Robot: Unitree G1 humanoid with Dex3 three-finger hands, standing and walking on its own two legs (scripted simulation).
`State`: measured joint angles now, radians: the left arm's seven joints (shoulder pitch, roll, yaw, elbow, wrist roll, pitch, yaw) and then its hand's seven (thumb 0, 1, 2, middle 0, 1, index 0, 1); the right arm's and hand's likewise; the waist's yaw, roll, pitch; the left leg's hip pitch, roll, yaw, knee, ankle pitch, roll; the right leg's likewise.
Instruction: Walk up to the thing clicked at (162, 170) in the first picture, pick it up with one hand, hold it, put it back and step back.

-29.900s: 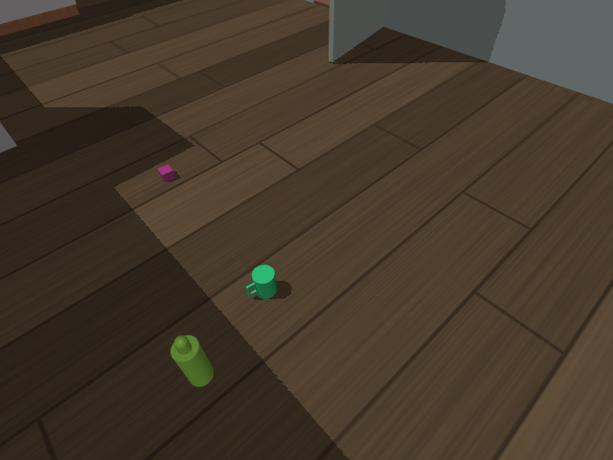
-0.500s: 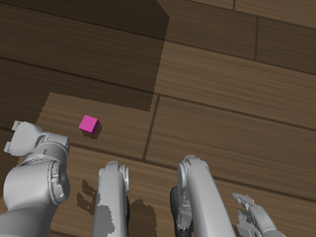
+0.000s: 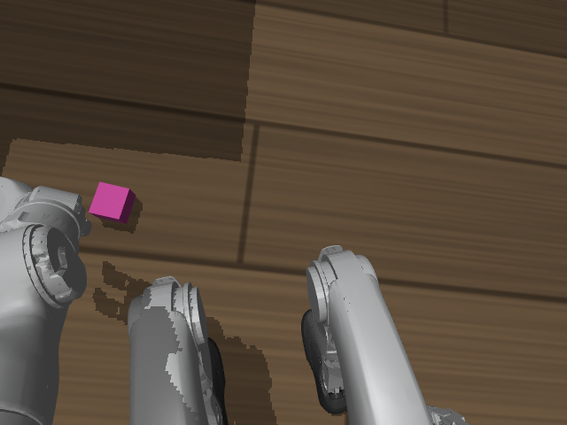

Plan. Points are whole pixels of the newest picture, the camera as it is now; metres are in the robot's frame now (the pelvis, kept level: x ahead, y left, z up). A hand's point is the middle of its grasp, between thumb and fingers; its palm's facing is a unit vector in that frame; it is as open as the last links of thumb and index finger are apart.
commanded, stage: rise first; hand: left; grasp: from above
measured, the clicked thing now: (113, 203) +0.51 +0.28 -0.35
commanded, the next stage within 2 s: none
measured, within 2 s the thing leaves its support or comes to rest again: neither
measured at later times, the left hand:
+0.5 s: hand (65, 218) +0.45 +0.30 -0.20, palm faces -0.04 -0.46 -0.89, open 12.9 cm
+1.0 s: hand (76, 214) +0.45 +0.29 -0.21, palm faces -0.05 -0.47 -0.88, open 13.1 cm
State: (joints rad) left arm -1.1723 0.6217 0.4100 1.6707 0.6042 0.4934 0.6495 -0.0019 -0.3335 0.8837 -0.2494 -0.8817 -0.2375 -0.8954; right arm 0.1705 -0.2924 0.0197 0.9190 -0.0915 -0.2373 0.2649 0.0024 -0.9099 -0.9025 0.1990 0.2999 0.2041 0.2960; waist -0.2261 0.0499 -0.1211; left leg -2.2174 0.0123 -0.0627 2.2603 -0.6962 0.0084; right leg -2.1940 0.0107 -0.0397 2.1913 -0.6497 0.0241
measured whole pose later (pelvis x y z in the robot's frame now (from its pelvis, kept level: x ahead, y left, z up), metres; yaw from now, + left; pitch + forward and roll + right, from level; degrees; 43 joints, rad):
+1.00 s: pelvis -0.01 +0.00 -0.04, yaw -4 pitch +34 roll -9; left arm -1.28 0.82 0.49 1.76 0.60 0.48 0.74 0.00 -0.35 0.88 -0.27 -0.83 -0.25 -0.86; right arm 0.16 -0.37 0.12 0.85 -0.15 -0.23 0.37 0.00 -0.92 -0.91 0.20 0.30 0.20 0.30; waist -0.31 0.00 0.06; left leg -2.31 0.02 -0.15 2.41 -0.70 -0.01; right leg -2.26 0.03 -0.12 2.29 -0.62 0.01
